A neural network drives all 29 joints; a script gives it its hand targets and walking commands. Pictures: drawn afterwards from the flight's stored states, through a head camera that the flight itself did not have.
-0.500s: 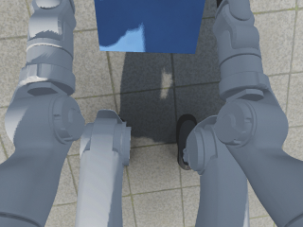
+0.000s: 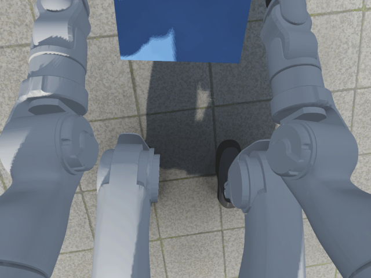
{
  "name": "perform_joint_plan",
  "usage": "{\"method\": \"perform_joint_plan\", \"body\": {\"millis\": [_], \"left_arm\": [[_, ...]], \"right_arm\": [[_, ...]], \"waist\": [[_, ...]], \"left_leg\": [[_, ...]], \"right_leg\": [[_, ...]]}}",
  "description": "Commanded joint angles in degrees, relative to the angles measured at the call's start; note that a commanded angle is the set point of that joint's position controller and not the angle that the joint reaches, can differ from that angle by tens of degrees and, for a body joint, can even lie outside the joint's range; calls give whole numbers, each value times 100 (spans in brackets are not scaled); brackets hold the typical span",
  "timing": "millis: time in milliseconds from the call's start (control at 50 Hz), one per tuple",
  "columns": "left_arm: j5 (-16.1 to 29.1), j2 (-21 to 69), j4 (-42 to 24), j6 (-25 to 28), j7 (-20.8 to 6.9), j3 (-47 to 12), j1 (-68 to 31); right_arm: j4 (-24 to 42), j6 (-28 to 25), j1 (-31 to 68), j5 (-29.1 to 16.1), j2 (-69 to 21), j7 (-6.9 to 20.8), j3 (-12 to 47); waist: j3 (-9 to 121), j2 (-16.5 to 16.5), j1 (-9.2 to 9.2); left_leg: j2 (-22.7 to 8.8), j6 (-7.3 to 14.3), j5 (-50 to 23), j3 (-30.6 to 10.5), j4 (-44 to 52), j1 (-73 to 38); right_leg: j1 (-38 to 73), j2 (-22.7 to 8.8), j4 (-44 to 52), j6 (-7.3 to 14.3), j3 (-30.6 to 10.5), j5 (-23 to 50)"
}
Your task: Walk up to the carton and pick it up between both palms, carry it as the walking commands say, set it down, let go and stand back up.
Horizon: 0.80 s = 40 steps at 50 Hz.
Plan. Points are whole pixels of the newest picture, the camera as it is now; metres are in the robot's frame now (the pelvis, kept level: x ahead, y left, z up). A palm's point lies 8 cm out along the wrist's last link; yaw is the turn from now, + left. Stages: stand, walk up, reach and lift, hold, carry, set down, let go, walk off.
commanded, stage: set down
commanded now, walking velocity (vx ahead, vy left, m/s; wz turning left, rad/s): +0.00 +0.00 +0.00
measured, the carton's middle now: (180, 1) +0.55 +0.05 -0.25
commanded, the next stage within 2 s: let go in 1.96 s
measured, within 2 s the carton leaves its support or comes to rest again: rests again in 0.26 s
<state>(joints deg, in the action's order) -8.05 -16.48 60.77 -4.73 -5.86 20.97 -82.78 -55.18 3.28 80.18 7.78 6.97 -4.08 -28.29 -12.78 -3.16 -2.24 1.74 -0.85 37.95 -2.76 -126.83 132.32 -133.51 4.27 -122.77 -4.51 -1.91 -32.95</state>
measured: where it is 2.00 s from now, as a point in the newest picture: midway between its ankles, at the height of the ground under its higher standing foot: (185, 187)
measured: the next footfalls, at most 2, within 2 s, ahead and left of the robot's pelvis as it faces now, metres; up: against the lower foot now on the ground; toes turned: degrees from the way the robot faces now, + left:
none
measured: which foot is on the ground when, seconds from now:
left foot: down 0.00-1.00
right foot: down 0.00-1.00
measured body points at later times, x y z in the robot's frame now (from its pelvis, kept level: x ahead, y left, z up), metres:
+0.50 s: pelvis -0.02 +0.00 -0.01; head +0.35 +0.04 +0.24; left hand +0.51 +0.25 -0.20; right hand +0.53 -0.13 -0.19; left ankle +0.08 +0.12 -0.34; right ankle +0.11 -0.13 -0.34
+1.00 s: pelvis -0.01 +0.00 +0.05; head +0.33 +0.04 +0.34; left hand +0.53 +0.26 -0.08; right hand +0.53 -0.12 -0.08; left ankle +0.08 +0.12 -0.34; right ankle +0.11 -0.13 -0.34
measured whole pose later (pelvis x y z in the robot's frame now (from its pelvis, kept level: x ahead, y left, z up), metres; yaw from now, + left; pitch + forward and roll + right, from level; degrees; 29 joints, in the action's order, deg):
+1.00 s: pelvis -0.01 +0.00 +0.05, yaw +1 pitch +42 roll -2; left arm 7.5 -25.7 59.1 -5.9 0.2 9.0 -75.2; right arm -50.2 6.7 69.9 -7.4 10.8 -11.2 -11.2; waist -7.5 -1.8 -0.2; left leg 2.2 -1.1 34.3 -2.6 -116.4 124.2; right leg -125.0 3.1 -113.1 -3.8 -2.1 -30.4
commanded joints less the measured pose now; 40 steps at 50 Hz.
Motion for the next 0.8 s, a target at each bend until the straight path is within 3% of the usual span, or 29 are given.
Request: {"method": "perform_joint_plan", "body": {"millis": [0, 80, 140, 200, 260, 340, 500, 680, 780], "left_arm": [[-33, 1493, 772, -258, -389, -815, -284], [285, 173, 433, 108, 116, -805, -449], [729, -1113, -14, 485, 614, -939, -787], [1170, -1475, -406, 665, 837, -1170, -1033], [1618, -1396, -286, 634, 821, -1537, -1036], [2015, -1345, 115, 583, 749, -1812, -1095], [2043, -1648, 602, 567, 692, -1724, -1326], [1960, -1926, -459, 367, 738, -1530, -1224], [1790, -1840, -800, 135, 714, -1368, -1065]], "right_arm": [[-1072, 431, 227, -25, -2222, 575, 1166], [-825, 118, 220, -330, -909, 156, 1147], [-497, -218, 323, -886, 312, -240, 1381], [-385, -389, 508, -1509, 691, -439, 1728], [-530, -391, 588, -1847, 839, -454, 1945], [-617, -383, 848, -1977, 965, -422, 2075], [-653, -361, 1116, -1997, 1182, -423, 2080], [424, -127, 834, -2010, 1204, -621, 2075], [960, 94, 679, -1823, 1191, -714, 1899]], "waist": [[4320, 165, -325], [4788, 267, -287], [5387, 355, -299], [5952, 524, -283], [5826, 676, -160], [5326, 562, -43], [5067, 410, -49], [7255, 534, -69], [7200, 658, -5]], "left_leg": [[196, 9, -1955, 396, 1397, -2190], [178, -46, -2263, 401, 1301, -2486], [134, -101, -2731, 371, 1170, -2909], [83, -122, -3159, 297, 1047, -3366], [15, -122, -3071, 249, 1044, -3515], [-83, -113, -2609, 200, 1115, -3188], [-164, -109, -2003, 227, 1221, -2929], [-23, -106, -2591, 467, 1384, -4258], [3, -86, -2427, 494, 1694, -4377]], "right_leg": [[2777, 323, 586, 71, 707, 1441], [3130, 306, 490, 23, 662, 1765], [3525, 251, 373, -13, 616, 2178], [3605, 187, 235, -6, 581, 2460], [3185, 88, 241, 28, 620, 2172], [3002, -45, 252, 67, 610, 1775], [3194, -133, 298, 88, 571, 1457], [4236, 3, 647, 82, 722, 1927], [4060, 46, 1012, 94, 764, 1680]]}}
